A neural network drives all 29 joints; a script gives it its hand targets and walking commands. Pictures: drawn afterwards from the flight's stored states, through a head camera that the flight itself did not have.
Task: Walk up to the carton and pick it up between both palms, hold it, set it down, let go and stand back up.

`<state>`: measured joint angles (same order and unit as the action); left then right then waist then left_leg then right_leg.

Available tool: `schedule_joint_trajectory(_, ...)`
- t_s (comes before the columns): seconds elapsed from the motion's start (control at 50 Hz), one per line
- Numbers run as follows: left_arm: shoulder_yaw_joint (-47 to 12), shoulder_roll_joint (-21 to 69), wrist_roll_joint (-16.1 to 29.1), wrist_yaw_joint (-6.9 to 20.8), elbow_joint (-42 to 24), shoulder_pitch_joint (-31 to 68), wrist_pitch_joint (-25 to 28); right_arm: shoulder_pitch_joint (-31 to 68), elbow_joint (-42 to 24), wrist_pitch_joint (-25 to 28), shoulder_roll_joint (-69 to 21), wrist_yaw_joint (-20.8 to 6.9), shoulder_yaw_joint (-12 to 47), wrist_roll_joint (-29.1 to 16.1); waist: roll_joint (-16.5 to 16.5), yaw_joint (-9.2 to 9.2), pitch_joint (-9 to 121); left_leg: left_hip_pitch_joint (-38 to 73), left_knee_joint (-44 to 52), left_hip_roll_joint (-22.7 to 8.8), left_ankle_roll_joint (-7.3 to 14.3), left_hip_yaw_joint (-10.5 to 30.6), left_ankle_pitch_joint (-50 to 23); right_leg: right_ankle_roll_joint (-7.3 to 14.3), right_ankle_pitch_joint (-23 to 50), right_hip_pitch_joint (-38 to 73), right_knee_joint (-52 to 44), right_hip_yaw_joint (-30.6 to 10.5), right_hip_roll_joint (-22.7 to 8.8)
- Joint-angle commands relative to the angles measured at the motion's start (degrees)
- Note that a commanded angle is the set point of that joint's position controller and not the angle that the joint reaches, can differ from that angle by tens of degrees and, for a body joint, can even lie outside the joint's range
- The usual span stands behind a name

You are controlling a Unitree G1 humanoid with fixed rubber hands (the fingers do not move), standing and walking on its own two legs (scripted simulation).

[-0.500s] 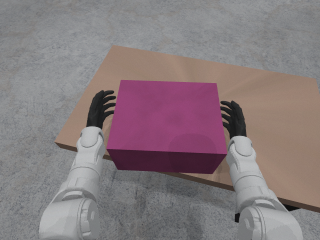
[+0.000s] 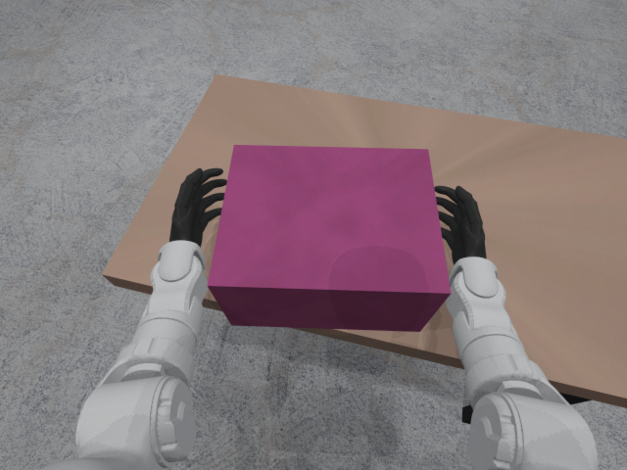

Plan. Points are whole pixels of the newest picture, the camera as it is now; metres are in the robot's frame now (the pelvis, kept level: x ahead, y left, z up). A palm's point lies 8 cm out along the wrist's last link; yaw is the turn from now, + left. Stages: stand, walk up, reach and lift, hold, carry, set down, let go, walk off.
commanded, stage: set down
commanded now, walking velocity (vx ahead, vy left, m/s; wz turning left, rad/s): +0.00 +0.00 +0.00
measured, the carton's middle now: (327, 239) +0.44 +0.01 -0.02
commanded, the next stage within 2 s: none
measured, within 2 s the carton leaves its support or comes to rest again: neither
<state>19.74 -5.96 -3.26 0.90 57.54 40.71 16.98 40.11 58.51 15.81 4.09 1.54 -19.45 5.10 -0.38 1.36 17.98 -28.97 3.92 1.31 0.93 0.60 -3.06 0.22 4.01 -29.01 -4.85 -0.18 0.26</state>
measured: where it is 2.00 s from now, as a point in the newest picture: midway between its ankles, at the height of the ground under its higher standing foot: outside the picture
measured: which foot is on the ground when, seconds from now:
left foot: down 0.00-1.00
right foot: down 0.00-1.00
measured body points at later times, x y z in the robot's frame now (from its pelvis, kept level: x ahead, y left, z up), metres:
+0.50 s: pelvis +0.01 +0.00 +0.00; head +0.13 +0.00 +0.43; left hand +0.44 +0.20 +0.01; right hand +0.44 -0.17 +0.00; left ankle -0.04 +0.11 -0.74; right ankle -0.04 -0.12 -0.74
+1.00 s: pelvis -0.01 +0.00 -0.01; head +0.11 +0.01 +0.43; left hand +0.41 +0.25 -0.01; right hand +0.42 -0.22 +0.00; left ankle -0.04 +0.11 -0.74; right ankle -0.04 -0.12 -0.74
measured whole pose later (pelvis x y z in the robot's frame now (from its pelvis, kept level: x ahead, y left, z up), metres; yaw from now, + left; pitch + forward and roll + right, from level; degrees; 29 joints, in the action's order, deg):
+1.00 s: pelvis -0.01 +0.00 -0.01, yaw +0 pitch +30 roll +0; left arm -5.7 -22.1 22.1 1.7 63.2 39.4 14.8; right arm 39.2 61.9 12.5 19.5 -1.1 5.2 -22.7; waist -0.9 0.2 17.9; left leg -41.0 -19.3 1.6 0.7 2.0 8.4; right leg -0.6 -7.2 -40.6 17.7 -2.4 0.8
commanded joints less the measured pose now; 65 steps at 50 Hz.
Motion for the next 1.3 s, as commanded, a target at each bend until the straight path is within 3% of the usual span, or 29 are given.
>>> schedule_joint_trajectory(0.0, -17.68, 23.42, -3.67, 6.5, -1.72, 23.28, 0.08, 24.12, -2.56, 0.45, -22.68, -6.98, 15.62, 3.31, 1.06, -0.56, 29.11, 18.68, -9.32, -0.55, -3.77, -0.59, -23.64, -1.15, 17.58, 18.6, 8.25, -0.67, 0.17)
schedule_joint_trajectory(0.34, -19.23, 15.1, 1.7, 4.1, 0.53, 21.06, 2.77, 21.7, 0.57, 3.19, -12.61, -5.66, 16.78, -2.35, 0.97, -1.04, 31.53, 17.22, -13.22, -0.3, -4.77, 0.17, -28.81, -1.81, 24.98, 19.41, 13.19, -1.5, 0.4)
schedule_joint_trajectory(0.42, -19.02, 8.49, 4.2, 2.74, 0.65, 20.88, 3.29, 21.33, 0.49, 3.7, -5.89, -4.3, 16.11, -4.49, 0.55, -1.42, 32.98, 17.09, -14.55, -0.3, -5.12, 0.37, -30.02, -2.25, 27.51, 19.64, 15.33, -1.66, 0.35)
schedule_joint_trajectory(0.52, -14.35, -10.13, 7.87, -0.87, 2.01, 20.01, 3.36, 19.0, 1.81, 3.59, 12.31, -0.88, 11.09, -7.82, 0.42, -1.69, 35.96, 17.28, -18.38, 0.06, -5.91, 0.12, -31.28, -3.05, 30.02, 19.43, 19.18, -1.46, 0.56)
schedule_joint_trajectory(0.6, -15.52, -16.09, 14.15, -1.8, 0.98, 24.06, 3.56, 23.9, -0.95, 3.65, 16.77, 0.03, 14.18, -14.91, 0.89, -1.13, 40.98, 17.25, -22.76, -0.14, -5.73, 0.43, -34.94, -3.31, 32.53, 19.08, 23.47, -1.86, 0.51)
schedule_joint_trajectory(0.7, -18.17, -21.76, 19.39, -1.59, -2.22, 23.95, 4.35, 24.21, -6.23, 4.22, 21.14, 0.03, 18.35, -20.27, -0.07, -0.23, 50.59, 15.11, -28.3, -0.38, -5.68, 1.19, -41.47, -3.95, 38.65, 21.38, 29.95, -2.34, 0.69)
schedule_joint_trajectory(0.76, -19.14, -24.1, 20.82, -1.27, -2.96, 22.62, 3.87, 22.07, -5.65, 3.27, 22.39, -0.81, 19.99, -22.94, 0.62, -0.17, 50.25, 15.55, -29.85, -0.37, -5.73, 1.27, -42.63, -4.14, 36.88, 19.26, 30.67, -2.53, 0.72)
schedule_joint_trajectory(1.0, -23.74, -30.58, 27.23, 2.03, -5.09, 22.06, -0.63, 22.78, -8.74, -1.85, 28.57, -3.26, 22.92, -29.81, 1.57, -0.49, 42.11, 11.65, -29.86, 0.68, -5.6, 1.13, -30.01, -4.23, 29.24, 18.27, 30.65, -3.0, 1.23)
schedule_joint_trajectory(1.14, -23.49, -33.92, 28.01, 3.11, -7.44, 26.62, -4.28, 27.46, -8.6, -5.67, 31.14, -3.88, 22.45, -30.6, 1.75, -0.84, 38.33, 12.53, -27.68, 0.75, -5.54, 0.79, -19.47, -3.61, 16.71, 16.68, 28.09, -2.35, 1.71)
schedule_joint_trajectory(1.2, -23.55, -34.19, 28.32, 3.24, -7.93, 28.64, -6.28, 30.17, -9.23, -7.61, 31.52, -3.62, 22.57, -31.13, 3.27, -0.56, 36.22, 13.75, -26.69, 0.71, -5.33, 0.34, -15.07, -3.01, 10.93, 15.53, 26.7, -2.06, 1.69)
schedule_joint_trajectory(1.28, -23.35, -35.25, 28.61, 3.35, -8.01, 32.49, -9.02, 33.66, -8.93, -10.24, 32.41, -3.28, 21.26, -30.22, 2.52, -1.37, 33.63, 13.63, -25.24, 0.27, -5.19, 0.4, -9.46, -2.72, 4.44, 14.07, 24.83, -1.44, 1.65)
